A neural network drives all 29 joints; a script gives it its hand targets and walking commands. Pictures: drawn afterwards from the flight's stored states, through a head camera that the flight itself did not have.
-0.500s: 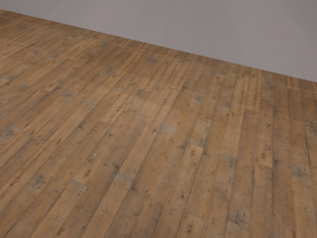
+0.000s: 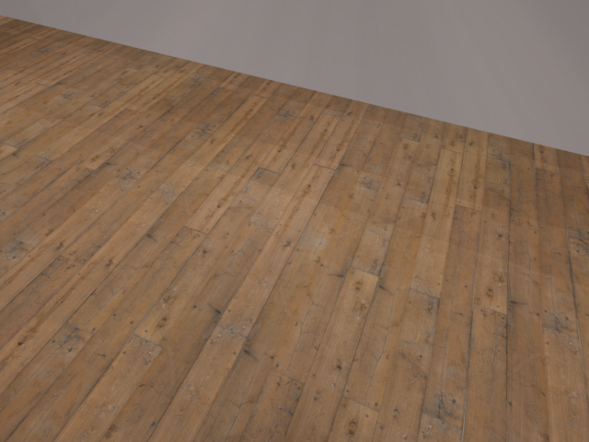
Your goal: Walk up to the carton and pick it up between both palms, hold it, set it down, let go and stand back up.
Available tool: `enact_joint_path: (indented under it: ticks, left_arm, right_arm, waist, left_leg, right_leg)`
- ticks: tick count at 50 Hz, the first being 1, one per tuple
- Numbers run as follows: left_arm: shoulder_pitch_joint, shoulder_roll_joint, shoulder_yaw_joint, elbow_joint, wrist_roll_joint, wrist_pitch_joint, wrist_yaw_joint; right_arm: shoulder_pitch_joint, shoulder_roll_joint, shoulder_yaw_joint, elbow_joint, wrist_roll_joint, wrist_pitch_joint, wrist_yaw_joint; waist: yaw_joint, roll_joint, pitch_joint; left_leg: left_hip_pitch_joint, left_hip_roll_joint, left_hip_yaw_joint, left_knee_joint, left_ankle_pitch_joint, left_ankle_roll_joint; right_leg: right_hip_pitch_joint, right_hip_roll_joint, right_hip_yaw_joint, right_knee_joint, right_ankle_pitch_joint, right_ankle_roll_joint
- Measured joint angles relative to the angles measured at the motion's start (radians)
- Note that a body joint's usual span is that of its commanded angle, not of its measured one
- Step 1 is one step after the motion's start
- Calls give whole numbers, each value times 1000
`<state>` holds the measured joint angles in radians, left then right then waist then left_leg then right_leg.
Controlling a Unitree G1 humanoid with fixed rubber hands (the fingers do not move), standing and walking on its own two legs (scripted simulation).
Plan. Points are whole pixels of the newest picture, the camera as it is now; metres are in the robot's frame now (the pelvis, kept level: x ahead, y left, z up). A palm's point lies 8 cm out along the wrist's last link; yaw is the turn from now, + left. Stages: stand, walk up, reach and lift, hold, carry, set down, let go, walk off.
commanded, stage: stand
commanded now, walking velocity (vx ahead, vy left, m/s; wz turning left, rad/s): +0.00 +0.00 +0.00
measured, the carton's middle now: out of the picture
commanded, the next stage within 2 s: walk up in 0.32 s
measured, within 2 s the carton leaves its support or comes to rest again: neither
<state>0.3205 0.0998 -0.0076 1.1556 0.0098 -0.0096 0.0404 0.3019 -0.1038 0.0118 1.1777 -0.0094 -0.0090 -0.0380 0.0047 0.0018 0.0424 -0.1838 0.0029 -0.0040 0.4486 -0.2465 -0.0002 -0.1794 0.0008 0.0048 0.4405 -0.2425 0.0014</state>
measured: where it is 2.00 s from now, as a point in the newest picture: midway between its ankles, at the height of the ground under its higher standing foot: outside the picture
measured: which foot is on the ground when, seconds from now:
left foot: down 0.00-0.72, up 0.74-1.00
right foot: down 0.00-1.00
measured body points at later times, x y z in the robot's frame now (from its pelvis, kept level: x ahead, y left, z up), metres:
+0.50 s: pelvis +0.00 +0.00 +0.00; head +0.02 +0.00 +0.45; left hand -0.03 +0.20 -0.16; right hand -0.03 -0.20 -0.16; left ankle +0.00 +0.12 -0.74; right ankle +0.00 -0.12 -0.74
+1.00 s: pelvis -0.02 -0.01 +0.00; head +0.01 -0.01 +0.45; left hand -0.04 +0.22 -0.15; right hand +0.12 -0.24 -0.15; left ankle -0.07 +0.11 -0.68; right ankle +0.00 -0.12 -0.74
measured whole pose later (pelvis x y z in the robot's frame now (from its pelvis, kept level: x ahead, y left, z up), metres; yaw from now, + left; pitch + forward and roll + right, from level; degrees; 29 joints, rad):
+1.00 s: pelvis -0.02 -0.01 +0.00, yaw +14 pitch +2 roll +0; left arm 0.27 0.15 0.03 0.99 0.03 -0.01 0.07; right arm 0.16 -0.22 -0.07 0.96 -0.03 0.06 0.02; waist -0.01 0.01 0.02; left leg -0.49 0.07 0.07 0.99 -0.41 -0.05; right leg -0.23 -0.08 -0.21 0.46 -0.26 -0.01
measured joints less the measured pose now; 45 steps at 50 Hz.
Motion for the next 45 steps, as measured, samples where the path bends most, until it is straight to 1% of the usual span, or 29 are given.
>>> enact_joint_path:
  ticks: [24, 28, 31, 32, 35, 37, 38, 39, 41, 43, 45]
  left_arm:
    - [4, -1, 0, -1, -2, -2, -1]
    - [2, 0, 6, -15, -4, 2, 3]
    - [-24, 28, 28, -50, 6, 18, 19]
    - [-34, 41, 35, -63, 11, 23, 23]
    - [-50, 73, 49, -106, 15, 26, 31]
    - [-55, 77, 54, -128, 14, 20, 34]
    - [-56, 78, 55, -137, 13, 15, 35]
    - [-57, 81, 56, -141, 14, 13, 37]
    - [-57, 83, 59, -148, 17, 17, 40]
    - [-49, 76, 54, -156, 20, 16, 42]
    - [-42, 64, 46, -161, 20, 9, 40]
  right_arm:
    - [0, -2, -3, 4, 2, 1, 2]
    - [-7, -3, -9, -8, -5, 3, 2]
    - [-18, -6, -31, -65, -16, 10, 10]
    - [-22, -8, -37, -79, -17, 15, 12]
    - [-35, -26, -55, -109, -18, 36, 14]
    - [-48, -51, -63, -125, -14, 48, 14]
    - [-57, -62, -66, -130, -14, 53, 14]
    - [-67, -70, -70, -135, -17, 57, 14]
    - [-82, -86, -72, -147, -22, 60, 17]
    - [-93, -106, -76, -163, -24, 58, 26]
    - [-107, -120, -82, -182, -29, 60, 35]
  waist:
    - [-1, -1, 9]
    - [-3, 0, 13]
    - [-26, -4, 27]
    - [-29, -4, 30]
    - [-26, 8, 24]
    - [-20, 34, 12]
    - [-17, 37, 4]
    - [-15, 29, -2]
    - [-14, 7, -12]
    - [-17, 3, -22]
    - [-17, 7, -28]
  left_leg:
    - [7, -3, 1, -11, 4, 2]
    - [-5, -1, 3, 1, 2, 1]
    - [-78, -7, -22, 89, -24, -1]
    - [-97, -9, -31, 116, -34, -3]
    - [-143, -10, -58, 166, -50, -16]
    - [-177, -1, -78, 196, -52, -22]
    - [-209, -3, -68, 250, -108, -22]
    - [-246, -6, -40, 334, -170, -26]
    - [-303, -3, 21, 496, -231, -33]
    - [-338, 11, 44, 602, -221, -31]
    - [-349, 30, 50, 651, -187, -32]
  right_leg:
    - [5, -3, 2, -8, 2, 2]
    - [-8, -1, 2, 5, 2, 2]
    - [-70, -10, -29, 94, -38, -1]
    - [-88, -10, -36, 126, -57, -2]
    - [-124, 0, -48, 176, -75, -14]
    - [-136, 9, -72, 176, -76, -29]
    - [-142, 4, -83, 173, -76, -34]
    - [-143, -8, -91, 168, -75, -38]
    - [-124, -40, -109, 137, -64, -38]
    - [-93, -61, -137, 86, -43, -32]
    - [-71, -70, -161, 47, -25, -27]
